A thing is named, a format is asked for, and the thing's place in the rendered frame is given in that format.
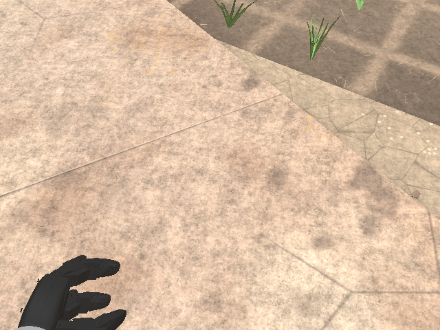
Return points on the robot left hand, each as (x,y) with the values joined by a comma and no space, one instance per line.
(52,303)

